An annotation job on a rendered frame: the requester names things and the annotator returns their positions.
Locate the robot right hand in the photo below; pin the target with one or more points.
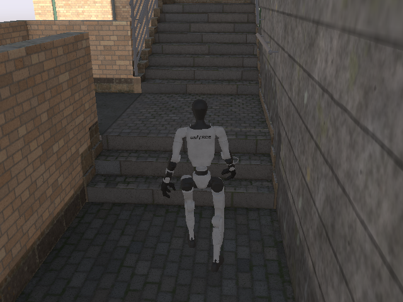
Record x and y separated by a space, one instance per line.
226 171

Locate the left robot upper arm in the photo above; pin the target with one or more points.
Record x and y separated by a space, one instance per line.
177 144

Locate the robot right shin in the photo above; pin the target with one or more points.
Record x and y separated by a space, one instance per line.
217 236

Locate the robot right foot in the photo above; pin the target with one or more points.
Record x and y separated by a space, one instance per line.
215 266

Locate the robot left hand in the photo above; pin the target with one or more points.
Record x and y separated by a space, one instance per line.
164 188

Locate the robot left forearm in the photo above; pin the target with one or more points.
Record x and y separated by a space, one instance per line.
169 170

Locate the robot right forearm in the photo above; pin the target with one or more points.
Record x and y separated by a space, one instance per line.
230 162

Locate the right robot upper arm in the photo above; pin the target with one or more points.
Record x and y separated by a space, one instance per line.
220 132

